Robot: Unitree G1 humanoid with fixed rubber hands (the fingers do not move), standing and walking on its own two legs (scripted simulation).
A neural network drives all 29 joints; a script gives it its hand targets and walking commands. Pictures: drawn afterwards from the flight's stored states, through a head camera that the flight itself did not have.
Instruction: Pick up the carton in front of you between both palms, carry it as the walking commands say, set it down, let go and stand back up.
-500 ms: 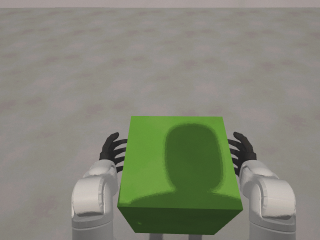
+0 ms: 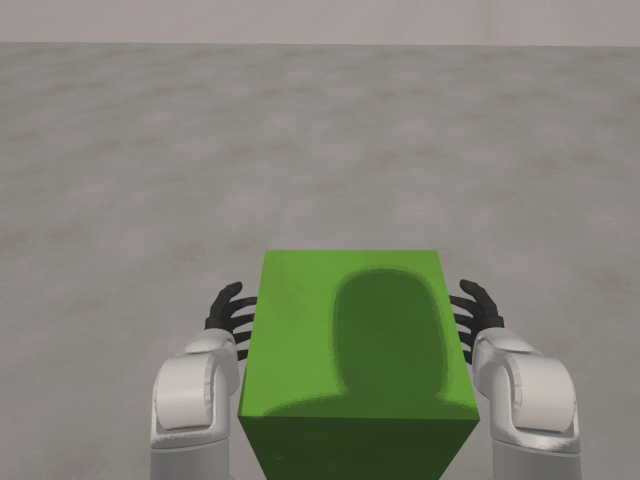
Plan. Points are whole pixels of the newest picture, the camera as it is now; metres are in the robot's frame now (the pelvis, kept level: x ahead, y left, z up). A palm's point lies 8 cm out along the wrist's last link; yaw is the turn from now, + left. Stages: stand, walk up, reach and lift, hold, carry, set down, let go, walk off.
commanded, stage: carry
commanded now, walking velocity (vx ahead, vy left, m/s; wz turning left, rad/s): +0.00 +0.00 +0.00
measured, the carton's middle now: (350, 374) +0.27 +0.00 +0.01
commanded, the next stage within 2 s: hold in 0.98 s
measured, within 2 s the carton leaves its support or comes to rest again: neither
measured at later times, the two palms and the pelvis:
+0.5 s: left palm (217, 374) +0.25 +0.16 +0.05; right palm (472, 376) +0.25 -0.14 +0.05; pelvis -0.03 +0.01 +0.00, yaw +0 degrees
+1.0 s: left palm (212, 383) +0.24 +0.17 +0.04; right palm (468, 385) +0.24 -0.13 +0.04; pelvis -0.05 +0.02 +0.00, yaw +0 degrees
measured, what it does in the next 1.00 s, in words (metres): shifts its weight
